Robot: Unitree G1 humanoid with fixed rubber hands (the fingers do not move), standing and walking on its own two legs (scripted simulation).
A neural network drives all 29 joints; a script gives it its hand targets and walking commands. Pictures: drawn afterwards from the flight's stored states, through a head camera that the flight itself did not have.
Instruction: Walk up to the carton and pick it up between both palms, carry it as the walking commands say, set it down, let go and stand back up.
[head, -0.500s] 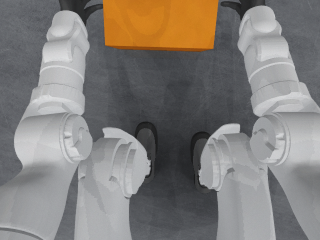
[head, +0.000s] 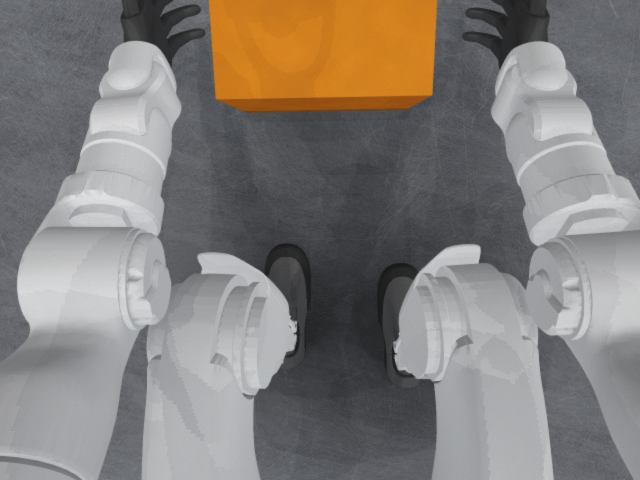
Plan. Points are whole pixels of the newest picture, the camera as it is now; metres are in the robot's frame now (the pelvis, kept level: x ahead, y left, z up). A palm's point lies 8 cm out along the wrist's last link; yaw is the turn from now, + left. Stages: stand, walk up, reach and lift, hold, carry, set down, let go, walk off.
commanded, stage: set down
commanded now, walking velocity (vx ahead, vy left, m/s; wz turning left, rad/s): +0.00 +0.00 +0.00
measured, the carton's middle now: (323, 41) +0.54 +0.03 -0.28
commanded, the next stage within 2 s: let go in 1.54 s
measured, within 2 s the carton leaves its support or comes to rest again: neither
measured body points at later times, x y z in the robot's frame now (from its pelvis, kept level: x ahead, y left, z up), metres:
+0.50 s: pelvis -0.01 +0.01 +0.02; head +0.32 +0.02 +0.31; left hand +0.54 +0.22 -0.10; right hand +0.54 -0.17 -0.10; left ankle +0.13 +0.09 -0.32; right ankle +0.09 -0.10 -0.32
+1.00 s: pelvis +0.01 +0.01 +0.15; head +0.31 +0.02 +0.48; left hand +0.54 +0.24 +0.06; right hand +0.54 -0.20 +0.06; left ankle +0.13 +0.09 -0.32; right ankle +0.09 -0.10 -0.32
